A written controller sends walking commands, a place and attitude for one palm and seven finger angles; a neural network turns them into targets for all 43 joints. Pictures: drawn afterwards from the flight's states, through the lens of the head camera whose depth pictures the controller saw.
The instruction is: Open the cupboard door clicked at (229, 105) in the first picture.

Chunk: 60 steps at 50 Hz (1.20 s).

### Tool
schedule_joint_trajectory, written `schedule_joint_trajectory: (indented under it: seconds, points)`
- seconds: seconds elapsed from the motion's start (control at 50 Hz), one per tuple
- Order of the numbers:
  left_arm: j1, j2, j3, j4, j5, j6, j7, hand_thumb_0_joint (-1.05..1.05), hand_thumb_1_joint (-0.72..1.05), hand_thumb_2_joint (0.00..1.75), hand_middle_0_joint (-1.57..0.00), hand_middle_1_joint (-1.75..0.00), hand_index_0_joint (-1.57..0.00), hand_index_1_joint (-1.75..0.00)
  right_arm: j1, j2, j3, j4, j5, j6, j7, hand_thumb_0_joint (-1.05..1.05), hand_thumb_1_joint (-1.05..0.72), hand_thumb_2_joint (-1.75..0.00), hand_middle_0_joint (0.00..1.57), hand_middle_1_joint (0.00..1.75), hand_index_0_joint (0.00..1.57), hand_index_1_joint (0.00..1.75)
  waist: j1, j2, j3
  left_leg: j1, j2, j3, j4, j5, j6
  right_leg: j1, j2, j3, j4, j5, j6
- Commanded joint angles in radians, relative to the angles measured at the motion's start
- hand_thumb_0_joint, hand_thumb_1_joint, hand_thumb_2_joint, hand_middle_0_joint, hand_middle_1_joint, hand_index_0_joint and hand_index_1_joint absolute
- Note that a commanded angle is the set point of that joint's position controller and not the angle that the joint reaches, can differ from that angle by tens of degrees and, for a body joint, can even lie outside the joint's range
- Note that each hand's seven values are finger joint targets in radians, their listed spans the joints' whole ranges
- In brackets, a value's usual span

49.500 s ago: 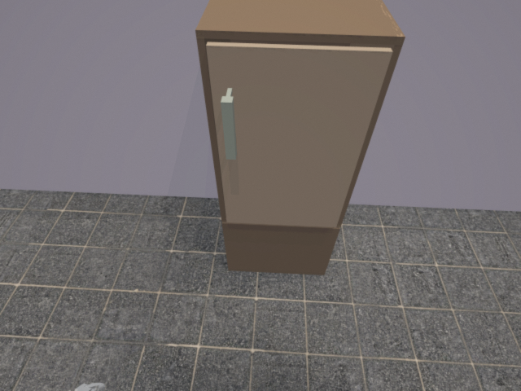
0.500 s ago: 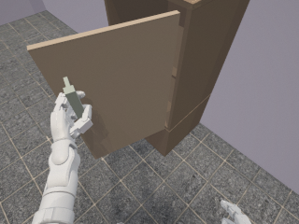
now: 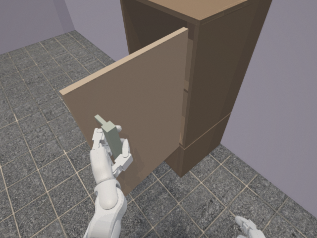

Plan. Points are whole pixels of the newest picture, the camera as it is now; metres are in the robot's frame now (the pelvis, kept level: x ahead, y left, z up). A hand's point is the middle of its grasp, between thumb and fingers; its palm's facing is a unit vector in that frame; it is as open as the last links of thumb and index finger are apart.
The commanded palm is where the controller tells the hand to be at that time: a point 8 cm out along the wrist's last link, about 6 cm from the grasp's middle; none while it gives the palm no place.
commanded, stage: open thumb and fingers to let go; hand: left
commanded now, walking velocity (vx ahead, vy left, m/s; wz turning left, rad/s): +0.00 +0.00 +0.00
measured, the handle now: (110, 141) +0.34 +0.14 +0.07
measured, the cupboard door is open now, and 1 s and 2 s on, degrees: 95 96 99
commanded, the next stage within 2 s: slide the hand sideways off the handle in 0.88 s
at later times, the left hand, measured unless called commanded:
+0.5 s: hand (129, 155) +0.30 +0.08 +0.07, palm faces +0.36 -0.93 +0.01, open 11.1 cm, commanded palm +0.26 +0.13 +0.07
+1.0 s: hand (127, 153) +0.31 +0.09 +0.07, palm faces +0.33 -0.94 +0.00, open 14.7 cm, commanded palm +0.27 +0.13 +0.07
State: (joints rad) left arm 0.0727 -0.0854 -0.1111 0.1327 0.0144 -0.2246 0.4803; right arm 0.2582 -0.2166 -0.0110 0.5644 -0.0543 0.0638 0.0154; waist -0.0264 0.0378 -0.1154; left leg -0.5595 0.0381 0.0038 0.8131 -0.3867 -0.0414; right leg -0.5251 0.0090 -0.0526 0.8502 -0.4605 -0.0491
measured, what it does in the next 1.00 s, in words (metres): stands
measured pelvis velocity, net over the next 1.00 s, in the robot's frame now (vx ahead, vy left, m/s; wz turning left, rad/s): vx -0.03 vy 0.02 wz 0.01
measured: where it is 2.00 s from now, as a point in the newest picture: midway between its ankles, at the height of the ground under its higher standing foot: outside the picture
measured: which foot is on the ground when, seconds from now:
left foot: down 0.00-1.00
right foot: down 0.00-1.00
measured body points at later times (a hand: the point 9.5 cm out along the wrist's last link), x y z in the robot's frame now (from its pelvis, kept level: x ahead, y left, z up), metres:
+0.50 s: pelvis -0.02 +0.00 -0.01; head +0.00 -0.02 +0.44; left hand +0.28 +0.13 +0.07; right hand +0.16 -0.21 -0.11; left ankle +0.01 +0.15 -0.70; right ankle -0.02 -0.08 -0.70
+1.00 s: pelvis -0.03 +0.02 -0.01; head -0.01 +0.01 +0.44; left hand +0.28 +0.14 +0.07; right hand +0.14 -0.19 -0.12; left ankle +0.01 +0.15 -0.70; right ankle -0.02 -0.08 -0.70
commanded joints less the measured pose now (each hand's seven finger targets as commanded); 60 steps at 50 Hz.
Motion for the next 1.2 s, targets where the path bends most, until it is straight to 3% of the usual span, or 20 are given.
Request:
schedule_joint_trajectory:
  seconds: [0.0,0.06,0.12,0.2,0.28,0.36,0.44,0.48,0.58,0.64,0.84,0.96,0.98,1.0,1.02,1.06,1.1,1.12,1.14,1.18]
  points:
    - [-0.143,-0.052,-0.085,-0.237,0.071,-0.053,0.057,0.0,0.9,0.9,-0.4,-1.35,-0.4,-1.35,-0.124,-0.063,-0.028,-0.16,-0.007,-0.068,-0.002,0.0,-0.9,-0.9,0.2,0.3,0.2,0.3,0.006,-0.141,-0.18,0.067,-0.047,0.01,-0.027,0.186,0.052,0.103,-0.04,0.067,-0.167,0.418,0.055]
    - [-0.326,0.01,-0.04,-0.204,0.107,-0.055,0.091,0.0,0.83,0.87,-0.4,-1.34,-0.4,-1.34,-0.132,-0.062,-0.026,-0.121,-0.015,-0.063,-0.02,0.0,-0.9,-0.9,0.2,0.3,0.2,0.3,-0.011,-0.151,-0.18,0.046,-0.051,0.004,-0.007,0.142,0.056,0.061,-0.052,0.092,-0.178,0.327,0.057]
    - [-0.33,-0.014,-0.043,-0.165,0.076,-0.052,0.082,0.0,0.62,0.78,-0.38,-1.32,-0.38,-1.32,-0.151,-0.055,-0.023,-0.115,-0.006,-0.06,-0.028,0.0,-0.9,-0.9,0.2,0.3,0.2,0.3,-0.003,-0.153,-0.186,0.045,-0.056,0.002,-0.015,0.127,0.054,0.078,-0.057,0.102,-0.198,0.294,0.057]
    - [-0.311,-0.028,-0.041,-0.143,0.052,-0.053,0.058,0.0,0.34,0.66,-0.36,-1.29,-0.36,-1.29,-0.15,-0.052,-0.023,-0.112,-0.003,-0.059,-0.029,0.0,-0.9,-0.9,0.2,0.3,0.2,0.3,0.01,-0.153,-0.219,0.062,-0.054,0.0,-0.022,0.166,0.052,0.108,-0.052,0.084,-0.178,0.376,0.057]
    - [-0.333,-0.023,-0.036,-0.12,0.049,-0.058,0.051,0.0,0.06,0.54,-0.34,-1.26,-0.34,-1.26,-0.148,-0.057,-0.021,-0.114,-0.004,-0.059,-0.027,0.0,-0.9,-0.9,0.2,0.3,0.2,0.3,0.008,-0.178,-0.198,0.058,-0.052,-0.004,-0.022,0.159,0.052,0.091,-0.048,0.073,-0.174,0.36,0.057]
    - [-0.371,-0.043,-0.053,-0.127,0.057,-0.067,0.059,0.0,-0.22,0.42,-0.32,-1.23,-0.32,-1.23,-0.155,-0.054,-0.021,-0.119,-0.005,-0.061,-0.023,0.0,-0.9,-0.9,0.2,0.3,0.2,0.3,0.005,-0.134,-0.201,0.07,-0.051,-0.001,-0.021,0.154,0.053,0.061,-0.037,0.055,-0.16,0.309,0.046]
    - [-0.397,-0.012,-0.023,-0.103,0.062,-0.062,0.07,0.0,-0.5,0.3,-0.3,-1.2,-0.3,-1.2,-0.162,-0.055,-0.02,-0.117,-0.005,-0.054,-0.025,0.0,-0.9,-0.9,0.2,0.3,0.2,0.3,0.007,-0.148,-0.197,0.055,-0.051,-0.001,-0.017,0.138,0.053,0.052,-0.037,0.059,-0.164,0.273,0.044]
    - [-0.43,-0.023,-0.035,-0.09,0.069,-0.057,0.076,0.0,-0.5,0.3,-0.3,-1.2,-0.3,-1.2,-0.165,-0.054,-0.018,-0.112,-0.006,-0.053,-0.027,0.0,-0.9,-0.9,0.2,0.3,0.2,0.3,0.002,-0.13,-0.19,0.059,-0.05,-0.004,-0.017,0.129,0.054,0.033,-0.033,0.055,-0.166,0.24,0.04]
    - [-0.443,-0.038,-0.038,-0.058,0.068,-0.048,0.088,0.0,-0.5,0.3,-0.26,-0.95,-0.26,-0.95,-0.164,-0.057,-0.021,-0.11,-0.005,-0.048,-0.029,0.0,-0.9,-0.9,0.2,0.3,0.2,0.3,0.005,-0.137,-0.203,0.06,-0.046,-0.006,-0.022,0.134,0.053,0.027,-0.022,0.038,-0.155,0.22,0.032]
    - [-0.452,-0.059,-0.054,-0.065,0.072,-0.042,0.097,0.0,-0.5,0.3,-0.23,-0.8,-0.23,-0.8,-0.16,-0.057,-0.023,-0.112,-0.006,-0.048,-0.024,0.0,-0.9,-0.9,0.2,0.3,0.2,0.3,0.007,-0.103,-0.229,0.073,-0.044,-0.006,-0.023,0.153,0.051,0.025,-0.015,0.026,-0.135,0.236,0.026]
    - [-0.471,-0.077,-0.059,-0.053,0.067,-0.02,0.118,0.0,-0.5,0.3,-0.15,-0.3,-0.15,-0.3,-0.162,-0.061,-0.021,-0.113,-0.004,-0.05,-0.021,0.0,-0.9,-0.9,0.2,0.3,0.2,0.3,0.006,-0.124,-0.199,0.063,-0.041,-0.012,-0.038,0.118,0.049,0.01,-0.007,0.01,-0.144,0.168,0.022]
    - [-0.499,-0.098,-0.07,-0.039,0.072,-0.01,0.133,0.0,-0.5,0.3,-0.15,-0.3,-0.15,-0.3,-0.171,-0.06,-0.018,-0.105,-0.005,-0.052,-0.018,0.0,-0.9,-0.9,0.2,0.3,0.2,0.3,0.002,-0.097,-0.198,0.07,-0.04,-0.017,-0.037,0.115,0.047,-0.013,-0.001,-0.003,-0.129,0.156,0.017]
    - [-0.488,0.002,-0.264,-0.033,0.176,-0.059,-0.079,0.0,-0.5,0.3,-0.15,-0.3,-0.15,-0.3,-0.098,-0.089,-0.017,-0.072,-0.005,-0.048,-0.015,0.0,-0.9,-0.9,0.2,0.3,0.2,0.3,-0.083,-0.173,-0.144,0.082,-0.039,-0.025,-0.026,0.129,0.063,-0.062,-0.008,0.021,-0.119,0.231,0.022]
    - [-0.517,0.087,-0.171,-0.117,0.138,-0.11,-0.194,0.0,-0.5,0.3,-0.15,-0.3,-0.15,-0.3,-0.084,-0.092,-0.033,-0.111,0.01,-0.05,-0.022,0.0,-0.9,-0.9,0.2,0.3,0.2,0.3,-0.043,-0.114,-0.238,0.107,-0.041,-0.018,-0.021,0.157,0.068,-0.017,-0.014,0.03,-0.109,0.282,0.015]
    - [-0.513,0.097,-0.192,-0.148,0.121,-0.137,-0.282,0.0,-0.5,0.3,-0.15,-0.3,-0.15,-0.3,-0.094,-0.092,-0.03,-0.127,0.018,-0.054,-0.027,0.0,-0.9,-0.9,0.2,0.3,0.2,0.3,-0.035,-0.042,-0.281,0.143,-0.045,-0.013,-0.019,0.169,0.069,-0.005,-0.015,0.036,-0.1,0.298,0.011]
    - [-0.471,0.088,-0.214,-0.12,0.036,-0.152,-0.446,0.0,-0.5,0.3,-0.15,-0.3,-0.15,-0.3,-0.088,-0.094,-0.017,-0.147,0.041,-0.073,-0.036,0.0,-0.9,-0.9,0.2,0.3,0.2,0.3,-0.05,-0.047,-0.242,0.157,-0.047,-0.024,-0.027,0.145,0.071,-0.02,-0.009,0.023,-0.11,0.276,0.014]
    - [-0.478,0.045,-0.186,-0.111,-0.089,-0.129,-0.511,0.0,-0.5,0.3,-0.15,-0.3,-0.15,-0.3,-0.111,-0.088,-0.003,-0.168,0.067,-0.092,-0.044,0.0,-0.9,-0.9,0.2,0.3,0.2,0.3,-0.045,-0.027,-0.183,0.161,-0.044,-0.037,-0.055,0.079,0.062,-0.04,0.003,0.006,-0.133,0.19,0.016]
    - [-0.467,0.033,-0.161,-0.097,-0.132,-0.112,-0.509,0.0,-0.5,0.3,-0.15,-0.3,-0.15,-0.3,-0.112,-0.091,0.001,-0.17,0.071,-0.102,-0.047,0.0,-0.9,-0.9,0.2,0.3,0.2,0.3,-0.038,-0.072,-0.167,0.147,-0.043,-0.047,-0.069,0.046,0.059,-0.04,0.008,-0.005,-0.142,0.153,0.02]
    - [-0.43,0.046,-0.117,-0.091,-0.158,-0.1,-0.495,0.0,-0.5,0.3,-0.15,-0.3,-0.15,-0.3,-0.119,-0.095,0.001,-0.174,0.072,-0.111,-0.047,0.0,-0.9,-0.9,0.2,0.3,0.2,0.3,-0.019,-0.095,-0.152,0.133,-0.043,-0.046,-0.08,0.03,0.055,-0.031,0.009,-0.008,-0.15,0.131,0.022]
    - [-0.356,0.069,-0.074,-0.104,-0.157,-0.087,-0.451,0.0,-0.5,0.3,-0.15,-0.3,-0.15,-0.3,-0.122,-0.097,0.002,-0.186,0.068,-0.122,-0.037,0.0,-0.9,-0.9,0.2,0.3,0.2,0.3,0.013,-0.098,-0.152,0.13,-0.044,-0.044,-0.097,0.042,0.053,-0.01,0.01,-0.015,-0.144,0.127,0.02]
